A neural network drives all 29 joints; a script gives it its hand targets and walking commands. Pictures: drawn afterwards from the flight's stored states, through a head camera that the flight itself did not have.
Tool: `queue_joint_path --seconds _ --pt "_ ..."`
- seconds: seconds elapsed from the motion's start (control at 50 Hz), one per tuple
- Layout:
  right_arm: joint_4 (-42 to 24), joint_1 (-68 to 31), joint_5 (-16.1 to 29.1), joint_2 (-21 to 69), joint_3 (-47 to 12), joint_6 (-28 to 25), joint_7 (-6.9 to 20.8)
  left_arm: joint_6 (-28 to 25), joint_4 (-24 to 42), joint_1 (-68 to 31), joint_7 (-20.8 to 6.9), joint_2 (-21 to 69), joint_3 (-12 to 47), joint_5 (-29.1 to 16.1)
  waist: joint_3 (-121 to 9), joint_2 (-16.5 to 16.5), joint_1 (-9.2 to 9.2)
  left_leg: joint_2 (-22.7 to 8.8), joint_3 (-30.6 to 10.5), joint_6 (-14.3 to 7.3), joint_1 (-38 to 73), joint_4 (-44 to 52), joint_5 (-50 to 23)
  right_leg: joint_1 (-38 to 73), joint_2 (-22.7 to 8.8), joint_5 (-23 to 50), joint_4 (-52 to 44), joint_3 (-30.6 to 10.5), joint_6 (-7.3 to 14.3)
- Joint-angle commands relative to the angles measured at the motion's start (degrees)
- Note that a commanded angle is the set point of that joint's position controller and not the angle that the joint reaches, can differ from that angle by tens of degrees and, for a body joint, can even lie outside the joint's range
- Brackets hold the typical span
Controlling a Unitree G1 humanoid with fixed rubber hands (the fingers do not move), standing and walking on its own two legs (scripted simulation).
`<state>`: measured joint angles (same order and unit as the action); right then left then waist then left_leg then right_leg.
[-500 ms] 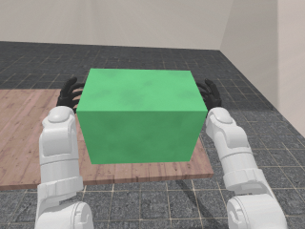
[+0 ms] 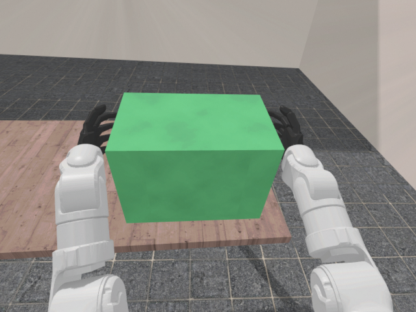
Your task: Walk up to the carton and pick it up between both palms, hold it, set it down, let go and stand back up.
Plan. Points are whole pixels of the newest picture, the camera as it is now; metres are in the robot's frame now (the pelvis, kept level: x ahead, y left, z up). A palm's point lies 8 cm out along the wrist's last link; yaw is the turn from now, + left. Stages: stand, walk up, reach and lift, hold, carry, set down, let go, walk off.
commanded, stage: hold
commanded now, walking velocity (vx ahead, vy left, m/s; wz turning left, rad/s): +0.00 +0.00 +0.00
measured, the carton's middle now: (194, 157) +0.38 +0.02 +0.16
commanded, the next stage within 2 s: set down in 0.56 s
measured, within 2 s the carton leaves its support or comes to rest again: neither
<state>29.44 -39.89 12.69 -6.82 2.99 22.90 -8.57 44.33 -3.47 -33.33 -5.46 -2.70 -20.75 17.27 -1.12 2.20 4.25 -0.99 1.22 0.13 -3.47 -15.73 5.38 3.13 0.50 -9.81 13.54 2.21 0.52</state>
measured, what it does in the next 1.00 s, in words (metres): stands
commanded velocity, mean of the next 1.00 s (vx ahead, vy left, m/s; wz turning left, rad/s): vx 0.00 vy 0.00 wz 0.00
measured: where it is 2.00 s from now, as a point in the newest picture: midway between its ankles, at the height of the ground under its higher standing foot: outside the picture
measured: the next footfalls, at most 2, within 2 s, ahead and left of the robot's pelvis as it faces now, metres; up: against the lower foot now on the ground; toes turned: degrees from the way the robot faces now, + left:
none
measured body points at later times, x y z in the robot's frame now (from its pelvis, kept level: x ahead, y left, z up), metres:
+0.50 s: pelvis +0.00 +0.00 +0.00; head -0.06 +0.02 +0.45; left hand +0.36 +0.20 +0.21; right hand +0.37 -0.17 +0.20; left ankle +0.04 +0.12 -0.75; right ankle -0.02 -0.11 -0.75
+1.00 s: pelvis +0.01 +0.00 +0.00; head -0.03 +0.03 +0.45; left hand +0.38 +0.21 +0.20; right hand +0.39 -0.15 +0.19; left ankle +0.04 +0.12 -0.75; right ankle -0.02 -0.11 -0.75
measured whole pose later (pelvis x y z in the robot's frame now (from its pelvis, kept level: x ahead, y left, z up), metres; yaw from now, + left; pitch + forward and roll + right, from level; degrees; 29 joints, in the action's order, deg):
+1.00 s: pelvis +0.01 +0.00 +0.00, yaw +0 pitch -9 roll +0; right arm 33.5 -36.9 2.7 -1.7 9.2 6.3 -6.3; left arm 30.8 -9.6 -34.6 -8.4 -1.3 -23.3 20.5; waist 2.9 3.4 1.6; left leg 0.0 2.1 -0.4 0.4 -14.6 6.0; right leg 6.0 -0.6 -11.4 14.4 2.0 0.0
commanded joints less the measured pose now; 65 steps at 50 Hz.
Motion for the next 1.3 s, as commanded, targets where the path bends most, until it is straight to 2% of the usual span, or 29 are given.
queue_joint_path --seconds 0.0,0.06,0.18,0.24,0.3,0.32,0.38,0.42,0.44,0.46,0.5,0.52,0.56,0.62,0.68,0.78,0.86,0.88,0.92,0.96,0.98,1.06,1.12,1.18,1.28 --pt "-15.9 -37.8 5.6 26.2 -18.5 -3.0 8.0 -3.8 7.3 -34.7 -8.4 24.2 25.9 -10.2 -19.4 -3.9 0.22 2.5 1.6 1.4 12.6 -1.2 -11.6 -3.8 2.7 9.1 -1.8 2.1 -1.9" --pt "-19.3 -39.0 6.0 26.1 -18.9 -3.4 7.7 -3.6 8.3 -34.1 -8.4 24.4 27.0 -11.1 -21.4 -3.6 0.85 2.7 1.3 1.4 13.4 -2.1 -13.9 -2.7 2.6 12.7 -1.5 1.8 -2.1" --pt "-17.3 -38.6 5.8 26.8 -19.3 -2.7 7.4 -3.8 6.5 -34.7 -8.7 23.4 25.6 -10.4 -18.4 -2.6 0.0 2.8 1.4 0.8 11.4 -0.7 -10.2 -3.1 2.3 10.3 -1.8 1.9 -2.5" --pt "-16.8 -38.3 5.7 26.6 -18.8 -2.7 7.4 -3.8 6.5 -34.8 -8.7 23.8 26.0 -10.5 -18.8 -3.8 0.57 3.0 1.5 0.9 12.0 -0.9 -10.1 -3.5 2.0 10.3 -1.7 1.7 -2.6" --pt "-15.6 -38.2 5.4 27.4 -18.5 -2.8 7.5 -4.0 6.7 -36.4 -8.7 23.8 26.1 -10.6 -19.2 -3.0 0.76 2.9 1.6 0.9 11.5 -0.6 -9.3 -3.9 2.1 9.0 -1.8 1.8 -2.4" --pt "-16.3 -39.4 5.2 27.3 -18.5 -3.0 7.6 -4.0 5.7 -36.2 -8.8 23.9 25.6 -10.5 -18.7 -2.8 0.28 2.8 1.5 0.6 11.4 -0.5 -9.2 -3.9 2.1 9.5 -2.0 1.9 -2.5" --pt "-19.0 -39.9 5.8 27.3 -19.7 -3.6 7.2 -4.4 7.1 -35.2 -8.6 24.7 26.6 -11.1 -22.0 -3.4 0.63 2.9 1.5 1.0 13.0 -1.6 -12.4 -2.3 2.4 12.5 -1.4 1.8 -2.5" --pt "-17.3 -39.7 5.4 27.1 -19.3 -3.2 7.3 -4.3 5.9 -35.6 -8.6 23.9 25.6 -10.5 -19.4 -2.1 0.24 3.0 1.5 0.7 12.2 -0.9 -10.5 -3.0 2.5 10.4 -1.8 2.0 -2.6" --pt "-15.8 -39.2 5.1 26.7 -18.6 -2.9 7.4 -4.1 4.2 -35.2 -8.7 23.8 24.8 -10.0 -17.2 -2.1 -0.19 2.9 1.8 0.7 11.2 -0.4 -8.4 -3.9 2.4 7.9 -2.2 2.1 -2.5" --pt "-13.6 -38.9 4.3 26.0 -17.3 -2.8 7.6 -4.0 3.1 -35.8 -8.9 23.5 24.4 -9.6 -15.9 -2.7 0.18 2.6 1.9 0.6 10.5 0.3 -6.2 -4.6 2.1 5.0 -2.5 2.0 -2.3" --pt "-15.3 -40.3 4.4 27.1 -17.5 -3.5 8.1 -4.0 3.6 -35.7 -8.9 24.6 24.5 -10.0 -18.0 -2.9 -0.82 2.5 2.0 0.4 10.4 0.3 -6.6 -4.8 2.3 4.5 -2.3 2.0 -2.1" --pt "-17.3 -41.0 4.8 27.6 -18.4 -3.9 8.1 -4.1 5.6 -36.3 -8.6 25.4 26.0 -10.8 -20.8 -3.0 -0.01 2.4 1.7 0.7 11.6 -0.3 -9.0 -3.8 2.5 7.3 -2.1 1.7 -2.0" --pt "-18.1 -40.6 4.9 28.6 -19.4 -4.0 7.7 -4.1 6.9 -37.5 -8.5 25.6 27.9 -11.2 -22.7 -3.5 0.31 2.8 1.9 1.2 13.5 -1.7 -11.9 -2.5 2.2 11.1 -1.2 1.9 -2.5" --pt "-16.7 -40.6 3.9 28.3 -18.2 -4.0 7.0 -4.8 5.1 -38.5 -9.0 24.3 26.6 -10.9 -20.4 -2.5 1.03 3.0 1.6 0.7 12.3 -1.2 -8.7 -3.1 1.5 10.8 -1.3 1.6 -2.7" --pt "-16.4 -41.6 1.8 28.5 -16.2 -6.5 7.2 -6.7 2.2 -37.9 -9.8 24.7 24.7 -9.4 -18.3 -3.2 0.48 2.9 2.1 0.5 10.7 -0.3 -4.7 -2.9 1.1 7.2 -1.4 2.1 -2.5" --pt "-10.9 -38.0 -3.3 26.1 -12.2 -12.9 8.6 -10.6 -1.7 -34.6 -10.7 23.4 21.1 -5.3 -13.2 -3.6 -0.95 2.4 3.5 0.8 11.8 1.4 -3.9 -3.3 1.1 2.2 -2.3 4.0 -2.3" --pt "-11.1 -36.6 -6.6 25.3 -11.1 -18.6 9.3 -13.5 -3.6 -30.9 -11.0 22.5 18.9 -3.4 -11.8 -2.2 -2.67 2.4 4.5 0.0 12.1 1.9 -4.7 -2.2 1.0 1.5 -2.2 4.8 -2.5" --pt "-10.9 -35.6 -7.3 25.2 -11.1 -19.8 9.2 -14.2 -3.6 -29.7 -10.9 22.3 18.9 -3.4 -12.2 -1.3 -2.6 2.2 4.8 0.0 12.5 1.7 -6.1 -1.3 1.1 2.9 -2.0 5.0 -2.7" --pt "-10.6 -34.9 -8.2 25.4 -11.4 -21.8 8.9 -15.4 -3.6 -29.1 -10.6 22.4 19.3 -3.4 -11.3 -1.6 -3.07 2.2 5.1 0.2 12.6 1.4 -7.0 -1.5 1.1 2.8 -1.8 5.5 -2.6" --pt "-10.3 -33.6 -9.1 24.8 -11.6 -23.7 8.8 -16.5 -3.0 -28.1 -10.1 22.8 20.8 -3.4 -11.5 -1.8 -2.64 1.8 5.2 0.6 13.7 0.5 -8.8 -1.6 1.4 3.6 -1.8 5.6 -2.4" --pt "-10.7 -33.2 -9.4 25.0 -11.5 -24.6 8.6 -17.1 -2.4 -28.2 -10.0 23.3 21.9 -3.9 -12.4 -2.5 -2.01 1.8 5.1 1.1 14.5 -0.3 -11.2 -2.2 1.4 5.5 -1.7 5.8 -2.4" --pt "-15.6 -33.6 -8.0 25.0 -15.6 -28.1 8.0 -20.1 2.1 -28.1 -7.9 25.1 28.0 -7.0 -20.9 -4.2 -1.85 1.8 4.0 3.0 19.3 -4.4 -22.8 -1.3 2.0 14.2 -0.3 6.4 -2.2" --pt "-14.4 -32.6 -7.9 25.5 -16.8 -28.3 7.9 -21.7 1.6 -28.9 -7.0 24.6 29.6 -8.2 -22.0 -3.9 -1.59 1.7 3.5 2.8 17.7 -4.4 -21.3 -1.1 1.9 14.7 0.2 6.1 -2.3" --pt "-14.8 -31.8 -8.1 25.9 -17.3 -28.6 8.1 -23.1 3.0 -29.9 -6.1 25.0 31.1 -9.3 -24.1 -4.7 -1.79 1.7 3.2 3.2 17.6 -4.5 -22.9 -1.8 1.6 16.6 0.6 5.8 -2.2" --pt "-12.8 -31.5 -8.0 26.1 -17.5 -27.6 7.7 -22.5 -1.7 -27.6 -6.9 24.0 26.9 -7.3 -21.3 -2.0 -3.28 2.1 3.2 2.0 14.7 -3.4 -21.1 1.8 1.3 20.4 1.0 5.2 -3.6"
